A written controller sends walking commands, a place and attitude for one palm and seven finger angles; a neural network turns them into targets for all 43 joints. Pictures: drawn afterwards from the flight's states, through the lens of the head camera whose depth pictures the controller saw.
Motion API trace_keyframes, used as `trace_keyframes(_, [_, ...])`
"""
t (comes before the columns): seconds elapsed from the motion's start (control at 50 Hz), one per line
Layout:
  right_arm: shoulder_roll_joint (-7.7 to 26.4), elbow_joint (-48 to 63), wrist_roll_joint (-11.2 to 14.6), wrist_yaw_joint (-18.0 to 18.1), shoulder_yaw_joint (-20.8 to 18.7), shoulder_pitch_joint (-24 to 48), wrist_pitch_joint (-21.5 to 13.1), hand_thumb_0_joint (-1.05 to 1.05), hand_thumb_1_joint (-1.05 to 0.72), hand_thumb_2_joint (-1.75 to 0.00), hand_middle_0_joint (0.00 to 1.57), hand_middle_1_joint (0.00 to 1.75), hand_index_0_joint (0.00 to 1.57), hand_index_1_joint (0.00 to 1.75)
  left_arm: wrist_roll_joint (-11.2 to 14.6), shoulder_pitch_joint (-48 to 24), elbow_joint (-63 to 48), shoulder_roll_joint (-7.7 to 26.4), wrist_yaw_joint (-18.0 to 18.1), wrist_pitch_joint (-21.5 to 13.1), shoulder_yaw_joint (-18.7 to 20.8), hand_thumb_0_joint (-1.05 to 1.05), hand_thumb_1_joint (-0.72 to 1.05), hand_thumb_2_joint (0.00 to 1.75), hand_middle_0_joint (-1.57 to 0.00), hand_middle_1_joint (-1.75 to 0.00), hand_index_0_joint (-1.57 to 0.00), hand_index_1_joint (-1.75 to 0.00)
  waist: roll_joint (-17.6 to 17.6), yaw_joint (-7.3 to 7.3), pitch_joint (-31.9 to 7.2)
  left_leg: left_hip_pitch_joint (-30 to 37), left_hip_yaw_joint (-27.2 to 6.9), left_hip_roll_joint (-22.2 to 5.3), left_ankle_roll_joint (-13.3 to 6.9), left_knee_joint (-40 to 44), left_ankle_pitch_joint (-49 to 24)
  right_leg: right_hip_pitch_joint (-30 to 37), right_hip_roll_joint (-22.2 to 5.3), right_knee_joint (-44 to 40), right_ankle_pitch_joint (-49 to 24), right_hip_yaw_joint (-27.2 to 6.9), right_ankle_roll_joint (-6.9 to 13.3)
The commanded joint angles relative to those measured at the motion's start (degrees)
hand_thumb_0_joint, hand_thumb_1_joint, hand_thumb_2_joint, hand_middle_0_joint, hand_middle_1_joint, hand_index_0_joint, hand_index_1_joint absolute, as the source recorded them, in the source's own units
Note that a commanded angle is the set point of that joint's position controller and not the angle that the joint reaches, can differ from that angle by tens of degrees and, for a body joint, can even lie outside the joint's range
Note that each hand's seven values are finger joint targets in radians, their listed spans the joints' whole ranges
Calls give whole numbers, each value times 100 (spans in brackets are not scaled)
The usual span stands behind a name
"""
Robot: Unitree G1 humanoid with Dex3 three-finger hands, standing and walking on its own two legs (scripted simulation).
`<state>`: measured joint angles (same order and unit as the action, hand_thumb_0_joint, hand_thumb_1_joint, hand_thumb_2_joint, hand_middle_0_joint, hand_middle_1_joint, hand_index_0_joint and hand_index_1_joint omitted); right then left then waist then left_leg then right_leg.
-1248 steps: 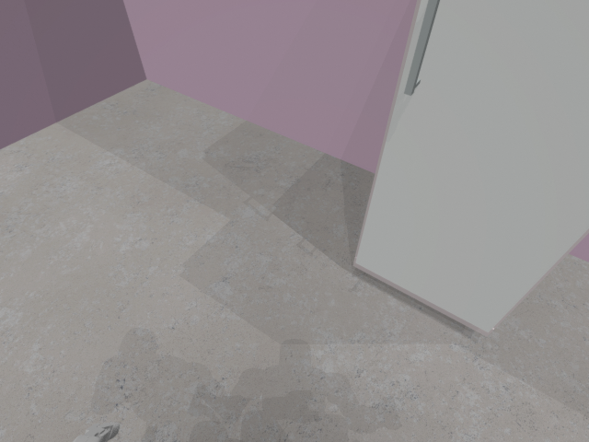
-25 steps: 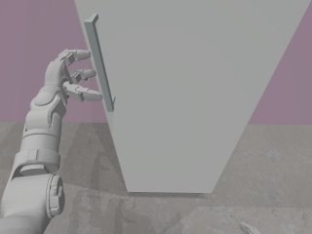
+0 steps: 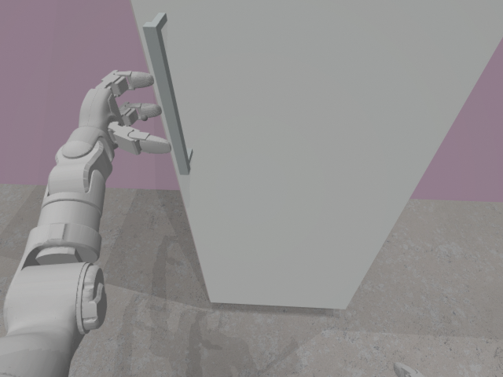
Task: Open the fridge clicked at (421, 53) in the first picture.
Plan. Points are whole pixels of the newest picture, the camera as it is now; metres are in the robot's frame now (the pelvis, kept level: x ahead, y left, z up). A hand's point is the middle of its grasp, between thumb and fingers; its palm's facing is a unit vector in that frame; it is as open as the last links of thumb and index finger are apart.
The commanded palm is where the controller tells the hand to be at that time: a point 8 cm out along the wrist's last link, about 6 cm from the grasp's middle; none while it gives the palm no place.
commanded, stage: slide the fingers in behind the handle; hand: left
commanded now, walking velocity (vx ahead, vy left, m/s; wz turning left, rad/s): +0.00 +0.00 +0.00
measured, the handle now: (174, 105) +0.48 +0.14 +0.21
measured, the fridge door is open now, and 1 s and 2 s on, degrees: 0 0 0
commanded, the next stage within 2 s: move the hooked fingers beside the handle in 0.40 s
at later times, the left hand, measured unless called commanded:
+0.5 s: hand (157, 123) +0.43 +0.16 +0.21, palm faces -0.04 -1.00 +0.00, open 14.1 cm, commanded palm +0.40 +0.22 +0.21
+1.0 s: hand (143, 120) +0.43 +0.18 +0.21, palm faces -0.02 -1.00 +0.00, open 14.0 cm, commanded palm +0.40 +0.24 +0.21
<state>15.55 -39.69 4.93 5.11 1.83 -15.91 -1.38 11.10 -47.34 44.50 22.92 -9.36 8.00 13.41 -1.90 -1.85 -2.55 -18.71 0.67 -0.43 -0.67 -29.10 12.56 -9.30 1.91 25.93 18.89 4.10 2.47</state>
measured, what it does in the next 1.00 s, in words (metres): stands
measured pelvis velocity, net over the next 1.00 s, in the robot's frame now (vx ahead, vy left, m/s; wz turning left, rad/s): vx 0.00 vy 0.00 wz -0.01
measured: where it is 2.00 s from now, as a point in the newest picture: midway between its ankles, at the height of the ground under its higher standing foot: outside the picture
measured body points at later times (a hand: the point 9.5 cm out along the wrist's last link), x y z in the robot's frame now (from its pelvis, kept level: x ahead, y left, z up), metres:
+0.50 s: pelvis +0.00 +0.00 +0.00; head -0.01 -0.01 +0.45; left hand +0.42 +0.21 +0.21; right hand +0.11 -0.26 -0.11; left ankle +0.03 +0.11 -0.74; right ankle -0.06 -0.09 -0.74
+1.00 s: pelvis +0.00 +0.00 +0.00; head +0.00 -0.01 +0.45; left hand +0.42 +0.23 +0.22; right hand +0.11 -0.27 -0.11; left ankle +0.03 +0.11 -0.74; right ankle -0.06 -0.09 -0.74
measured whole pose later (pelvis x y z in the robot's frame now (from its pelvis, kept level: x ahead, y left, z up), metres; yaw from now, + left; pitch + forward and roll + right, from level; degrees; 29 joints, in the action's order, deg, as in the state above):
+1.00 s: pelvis +0.00 +0.00 +0.00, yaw -1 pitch +1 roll +0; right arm 16.3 -38.4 5.4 5.4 1.7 -15.6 -0.2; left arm 12.7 -42.1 36.8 22.9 -11.4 9.9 14.3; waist -2.2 -1.9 -2.7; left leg -17.3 1.3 -0.6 -0.7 -28.0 12.1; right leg -8.2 2.1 25.0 18.2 3.3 2.4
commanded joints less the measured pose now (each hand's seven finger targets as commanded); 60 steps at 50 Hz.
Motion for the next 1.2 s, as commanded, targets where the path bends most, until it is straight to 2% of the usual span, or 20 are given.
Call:
trace_keyframes(0.0, [825, 636, -25, 87, -267, 102, -282, 0, -90, -90, 20, 30, 20, 30, 90, -3608, -1156, 1043, -122, -552, 117, 0, -50, 30, -30, -120, -30, -120, -82, -273, -1651, 1829, -233, 39, -266, 17, -1458, -806, -69, -372, -2139, -328, -133])
trace_keyframes(0.02, [841, 666, -41, 84, -271, 61, -296, 0, -90, -90, 20, 30, 20, 30, 103, -3508, -1235, 1024, -132, -626, 88, 0, -50, 30, -30, -120, -30, -120, 78, -260, -1798, 1858, -235, 45, -289, -1, -1541, -675, -72, -350, -2205, -305, -140])
trace_keyframes(0.04, [842, 687, -23, 82, -273, 121, -294, 0, -90, -90, 20, 30, 20, 30, 106, -3415, -1265, 1076, -145, -646, 144, 0, -50, 30, -30, -120, -30, -120, -80, -211, -1889, 1914, -240, 42, -277, -10, -1605, -659, -74, -316, -2268, -331, -121])
trace_keyframes(0.1, [818, 712, -16, 62, -262, 110, -317, 0, -90, -90, 20, 30, 20, 30, 145, -3354, -1196, 887, -183, -667, 43, 0, -50, 30, -30, -120, -30, -120, -40, -217, -1777, 1906, -277, 33, -259, 11, -1525, -767, -50, -338, -2122, -296, -120])
trace_keyframes(0.14, [857, 718, -11, 71, -266, 127, -309, 0, -90, -90, 20, 30, 20, 30, 145, -3276, -1234, 1131, -166, -718, 202, 0, -50, 30, -30, -120, -30, -120, 84, -177, -1786, 1789, -254, 31, -281, 36, -1463, -626, -65, -333, -2154, -319, -127])
trace_keyframes(0.22, [814, 823, -6, 40, -274, 183, -346, 0, -90, -90, 20, 30, 20, 30, 173, -3001, -1641, 847, -177, -752, 24, 0, -50, 30, -30, -120, -30, -120, -60, -119, -1939, 1983, -245, 25, -276, 16, -1678, -547, -54, -312, -2247, -278, -116])
trace_keyframes(0.42, [758, 917, 19, 28, -252, 405, -311, 0, -90, -90, 20, 30, 20, 30, 177, -2447, -2145, 747, 15, -332, 89, 0, -50, 30, -30, -120, -30, -120, 94, -14, -1572, 1850, -208, 4, -277, 132, -1508, -520, -36, -408, -2062, -254, -118])
trace_keyframes(0.52, [765, 964, -33, 17, -224, 454, -196, 0, -90, -90, 20, 30, 20, 30, 60, -2072, -2167, 1239, 245, -139, 587, 0, -50, 30, -30, -120, -30, -120, 228, 148, -1658, 1678, -155, 21, -270, 196, -1578, -190, -63, -395, -2243, -283, -117])
trace_keyframes(0.62, [733, 1055, -37, 48, -207, 540, -107, 0, -90, -90, 20, 30, 20, 30, 10, -1938, -2156, 1228, 241, -114, 571, 0, -50, 30, -30, -120, -30, -120, 410, 113, -1521, 1551, -75, 10, -288, 246, -1482, -90, -86, -428, -2326, -316, -167])
trace_keyframes(0.72, [759, 995, -6, 112, -207, 495, -84, 0, -90, -90, 20, 30, 20, 30, 45, -2441, -1951, 1117, 30, -114, 294, 0, -50, 30, -30, -120, -30, -120, 241, -116, -1294, 1592, -64, 14, -299, 213, -1224, -411, -98, -531, -2115, -361, -201])
trace_keyframes(0.76, [775, 988, 0, 121, -217, 497, -96, 0, -90, -90, 20, 30, 20, 30, 68, -2525, -2036, 1378, -50, -172, 485, 0, -50, 30, -30, -120, -30, -120, 73, -65, -1470, 1679, -110, 33, -291, 186, -1361, -349, -102, -489, -2245, -388, -160])
trace_keyframes(0.78, [744, 1020, 10, 123, -206, 544, -106, 0, -90, -90, 20, 30, 20, 30, 100, -2522, -2114, 1126, -114, -183, 267, 0, -50, 30, -30, -120, -30, -120, -111, -87, -1532, 1753, -98, 53, -289, 167, -1421, -376, -103, -466, -2310, -392, -155])
trace_keyframes(0.82, [756, 992, 9, 123, -231, 478, -141, 0, -90, -90, 20, 30, 20, 30, 151, -2576, -2194, 1120, -184, -269, 230, 0, -50, 30, -30, -120, -30, -120, -218, -127, -1737, 1912, -115, 40, -283, 104, -1541, -385, -89, -451, -2318, -356, -147])
trace_keyframes(0.9, [772, 951, 27, 108, -236, 468, -166, 0, -90, -90, 20, 30, 20, 30, 233, -2511, -2125, 1007, -260, -238, 179, 0, -50, 30, -30, -120, -30, -120, -146, -117, -1724, 1916, -182, 40, -262, 114, -1584, -461, -67, -409, -2326, -309, -128])
trace_keyframes(0.92, [788, 957, 30, 102, -259, 426, -180, 0, -90, -90, 20, 30, 20, 30, 255, -2321, -2016, 961, -255, -214, 170, 0, -50, 30, -30, -120, -30, -120, 95, -108, -1703, 1884, -167, 38, -287, 98, -1593, -421, -63, -419, -2329, -292, -146])
trace_keyframes(0.96, [823, 945, 13, 92, -251, 424, -159, 0, -90, -90, 20, 30, 20, 30, 243, -2128, -1905, 1389, -210, -135, 578, 0, -50, 30, -30, -120, -30, -120, 268, 7, -1671, 1684, -160, 48, -290, 141, -1568, -292, -77, -405, -2459, -320, -157])
trace_keyframes(1.0, [813, 996, 13, 74, -242, 438, -139, 0, -90, -90, 20, 30, 20, 30, 214, -2055, -1947, 1377, -182, -113, 599, 0, -50, 30, -30, -120, -30, -120, 308, 59, -1643, 1589, -139, 59, -282, 180, -1595, -191, -87, -371, -2524, -310, -152])
trace_keyframes(1.08, [777, 1122, 4, 29, -253, 530, -123, 0, -90, -90, 20, 30, 20, 30, 139, -1779, -2531, 1482, -70, -188, 733, 0, -50, 30, -30, -120, -30, -120, -48, 164, -1830, 1770, -85, 41, -280, 150, -1922, -42, -88, -322, -2774, -334, -134])
trace_keyframes(1.12, [781, 1164, -3, 21, -258, 539, -112, 0, -90, -90, 20, 30, 20, 30, 173, -1495, -2615, 1407, -67, -197, 710, 0, -50, 30, -30, -120, -30, -120, 214, 168, -1740, 1734, -57, 26, -302, 153, -1952, 33, -79, -349, -2837, -314, -158])
trace_keyframes(1.18, [775, 1139, 24, 53, -242, 591, -81, 0, -90, -90, 20, 30, 20, 30, 173, -1663, -2623, 1392, -107, -66, 661, 0, -50, 30, -30, -120, -30, -120, 204, 69, -1451, 1665, -46, 18, -298, 197, -1714, -171, -69, -413, -2676, -330, -178])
